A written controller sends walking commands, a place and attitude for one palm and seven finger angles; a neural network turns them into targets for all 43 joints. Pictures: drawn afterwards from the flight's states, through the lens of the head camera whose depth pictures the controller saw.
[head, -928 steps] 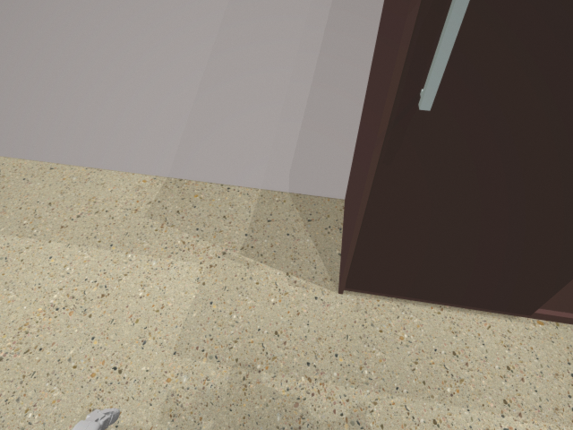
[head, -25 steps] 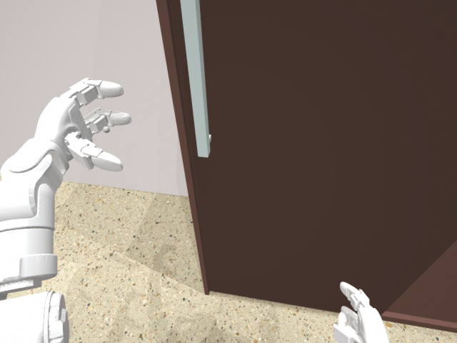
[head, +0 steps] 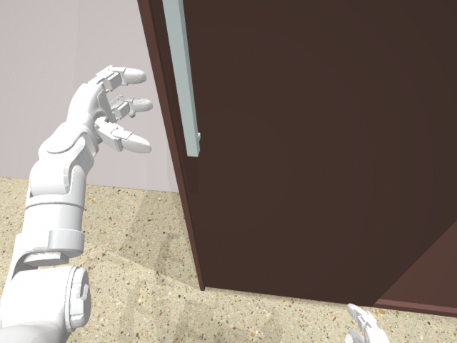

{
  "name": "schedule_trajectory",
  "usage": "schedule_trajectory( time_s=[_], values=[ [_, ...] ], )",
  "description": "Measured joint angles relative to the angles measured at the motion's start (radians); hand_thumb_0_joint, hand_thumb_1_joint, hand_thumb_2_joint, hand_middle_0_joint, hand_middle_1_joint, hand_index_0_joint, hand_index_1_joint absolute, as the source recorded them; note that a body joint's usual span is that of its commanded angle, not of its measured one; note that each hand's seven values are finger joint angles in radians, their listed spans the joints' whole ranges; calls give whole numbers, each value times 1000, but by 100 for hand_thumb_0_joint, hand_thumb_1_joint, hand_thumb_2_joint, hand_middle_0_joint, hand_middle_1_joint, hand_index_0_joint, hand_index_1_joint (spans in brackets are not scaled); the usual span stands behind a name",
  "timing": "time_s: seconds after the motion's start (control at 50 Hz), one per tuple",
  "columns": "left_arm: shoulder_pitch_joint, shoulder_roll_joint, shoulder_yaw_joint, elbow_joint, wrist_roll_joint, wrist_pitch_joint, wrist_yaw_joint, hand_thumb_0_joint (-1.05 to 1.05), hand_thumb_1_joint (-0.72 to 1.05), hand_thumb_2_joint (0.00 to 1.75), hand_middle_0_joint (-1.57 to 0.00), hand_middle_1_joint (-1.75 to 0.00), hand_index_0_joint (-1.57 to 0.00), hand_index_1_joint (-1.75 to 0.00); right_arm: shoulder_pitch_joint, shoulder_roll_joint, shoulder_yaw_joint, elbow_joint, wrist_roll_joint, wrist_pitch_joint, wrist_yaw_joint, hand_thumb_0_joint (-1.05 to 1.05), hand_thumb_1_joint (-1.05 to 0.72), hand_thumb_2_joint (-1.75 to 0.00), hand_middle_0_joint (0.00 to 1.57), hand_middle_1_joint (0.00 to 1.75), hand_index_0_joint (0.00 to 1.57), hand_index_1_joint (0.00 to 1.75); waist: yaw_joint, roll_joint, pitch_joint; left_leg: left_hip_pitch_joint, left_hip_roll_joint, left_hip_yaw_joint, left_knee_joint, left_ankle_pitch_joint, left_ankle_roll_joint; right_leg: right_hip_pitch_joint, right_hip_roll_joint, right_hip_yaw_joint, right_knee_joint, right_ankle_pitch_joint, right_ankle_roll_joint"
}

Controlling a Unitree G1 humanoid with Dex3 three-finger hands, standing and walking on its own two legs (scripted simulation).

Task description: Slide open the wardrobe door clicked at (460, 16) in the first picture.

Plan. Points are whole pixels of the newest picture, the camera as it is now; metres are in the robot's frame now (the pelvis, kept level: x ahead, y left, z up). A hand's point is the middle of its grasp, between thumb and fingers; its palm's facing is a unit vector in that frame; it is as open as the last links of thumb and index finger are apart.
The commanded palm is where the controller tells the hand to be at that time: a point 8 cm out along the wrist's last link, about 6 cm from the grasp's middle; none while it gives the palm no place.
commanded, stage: move the hooked fingers beside the handle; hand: left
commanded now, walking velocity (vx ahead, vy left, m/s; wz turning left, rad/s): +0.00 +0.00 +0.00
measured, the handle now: (186, 74) +0.48 +0.10 +0.26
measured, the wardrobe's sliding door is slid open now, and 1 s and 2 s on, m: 0.00 0.00 0.00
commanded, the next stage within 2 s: feel for the door with the fingertips in 1.88 s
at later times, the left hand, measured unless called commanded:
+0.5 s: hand (153, 104) +0.42 +0.15 +0.24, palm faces -0.07 -1.00 +0.00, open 13.9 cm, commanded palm +0.39 +0.21 +0.23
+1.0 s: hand (155, 109) +0.43 +0.15 +0.22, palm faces -0.04 -1.00 -0.01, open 14.0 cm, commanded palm +0.41 +0.21 +0.23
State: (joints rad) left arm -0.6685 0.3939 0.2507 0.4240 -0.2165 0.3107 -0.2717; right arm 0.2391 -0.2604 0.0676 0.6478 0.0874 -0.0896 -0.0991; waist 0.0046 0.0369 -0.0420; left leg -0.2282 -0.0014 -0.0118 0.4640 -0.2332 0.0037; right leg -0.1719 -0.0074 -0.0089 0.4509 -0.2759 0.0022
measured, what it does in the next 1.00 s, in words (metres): stands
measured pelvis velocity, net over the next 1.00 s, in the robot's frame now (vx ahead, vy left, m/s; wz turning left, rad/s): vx -0.01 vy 0.00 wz -0.01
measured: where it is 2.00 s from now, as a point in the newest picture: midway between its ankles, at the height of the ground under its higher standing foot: outside the picture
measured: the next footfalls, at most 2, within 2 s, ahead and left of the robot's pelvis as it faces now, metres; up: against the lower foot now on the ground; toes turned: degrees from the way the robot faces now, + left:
none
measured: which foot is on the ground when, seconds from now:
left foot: down 0.00-1.00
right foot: down 0.00-1.00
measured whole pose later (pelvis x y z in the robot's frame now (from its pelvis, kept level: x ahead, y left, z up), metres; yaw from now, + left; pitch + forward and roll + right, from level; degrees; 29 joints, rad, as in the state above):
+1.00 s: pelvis -0.01 +0.00 +0.00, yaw -1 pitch +1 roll +0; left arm -0.82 0.36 0.24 0.70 -0.17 0.22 -0.19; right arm 0.26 -0.25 0.05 0.65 0.07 -0.07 -0.10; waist -0.03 0.04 -0.04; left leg -0.25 0.01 0.00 0.45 -0.22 0.00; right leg -0.20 0.00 0.00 0.45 -0.26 0.00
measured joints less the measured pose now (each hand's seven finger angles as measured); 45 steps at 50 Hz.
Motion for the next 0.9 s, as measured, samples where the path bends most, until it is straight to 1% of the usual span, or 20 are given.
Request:
schedule_trajectory(
  time_s=[0.08,0.2,0.3,0.36,0.42,0.48,0.54,0.6,0.64,0.7,0.76,0.82,0.9],
  values=[
    [-25,-19,-9,24,-4,-5,6,-2,-50,30,-30,-120,-30,-120,3,-2,-5,11,0,5,2,2,-90,-90,20,29,20,30,-1,-2,-8,1,0,2,0,-4,0,0,0,2,0,-3,0],
    [-56,-24,-10,88,17,8,46,-1,-50,30,-30,-120,-31,-120,-3,1,-12,4,-3,18,6,2,-90,-90,20,29,20,30,-12,0,-10,-7,2,7,-1,-3,0,-11,2,7,2,-1,0],
    [-83,-32,-20,113,31,-26,66,-2,-50,30,-30,-120,-30,-120,4,5,-15,3,-7,19,3,2,-90,-90,20,29,20,30,-16,-5,0,-9,4,5,-1,-1,-1,-12,3,5,0,1,-1],
    [-92,-45,-25,100,31,-48,69,-2,-50,30,-30,-120,-30,-120,12,6,-16,7,-9,17,6,2,-90,-90,20,29,20,30,-14,-5,-1,-5,4,6,-4,0,-2,-9,4,6,-3,2,-2],
    [-90,-54,-17,98,24,-53,63,-2,-50,30,-30,-120,-30,-120,17,6,-16,10,-10,24,11,2,-90,-90,20,29,20,30,-15,0,-14,1,5,11,-9,-1,-2,-5,4,11,-6,2,-2],
    [-91,-52,-12,132,23,-32,61,-1,-50,30,-30,-120,-30,-120,19,6,-16,10,-7,38,14,2,-90,-90,20,29,20,30,-16,4,-26,3,5,14,-11,-2,-1,-6,5,14,-5,1,-1],
    [-66,-45,-3,138,31,-11,69,-1,-50,30,-30,-120,-31,-120,20,6,-16,0,-7,50,16,2,-90,-90,20,29,20,30,-18,7,-27,5,6,17,-14,1,-2,-7,5,17,-4,2,-2],
    [-20,-46,4,95,34,-23,76,-1,-50,30,-30,-120,-30,-120,21,5,-19,-11,-7,51,13,2,-90,-90,20,29,20,30,-16,6,-15,11,8,17,-16,4,-2,-1,7,17,-5,5,-3],
    [-13,-48,-5,74,34,-39,77,-2,-50,30,-30,-120,-30,-120,20,6,-19,-10,-6,45,7,2,-90,-90,20,29,20,30,-11,1,-4,13,8,12,-13,5,-3,4,7,12,-5,5,-4],
    [-40,-51,-26,69,31,-58,74,-2,-50,30,-30,-120,-30,-120,12,6,-15,2,-6,34,-2,2,-90,-90,20,29,20,30,-4,-8,9,12,8,0,-7,7,-5,10,8,0,-6,7,-6],
    [-95,-50,-48,101,32,-56,76,-2,-50,30,-30,-120,-30,-120,0,5,-12,14,-6,23,-8,2,-90,-90,20,29,20,30,-3,-11,10,2,7,-8,-3,10,-6,6,7,-8,-8,10,-6],
    [-148,-49,-54,169,27,-41,73,-2,-50,30,-30,-120,-30,-120,-9,3,-11,21,-6,21,-9,2,-90,-90,20,29,20,30,-9,-5,-1,-10,5,-10,-5,15,-5,-5,5,-10,-9,14,-5],
    [-188,-37,-39,281,30,-29,73,-1,-50,30,-30,-120,-31,-120,-9,4,-10,17,-9,28,-5,2,-90,-90,20,29,20,30,-24,-1,-13,-26,4,-4,-8,19,-3,-26,4,-4,-5,16,-3]
  ],
)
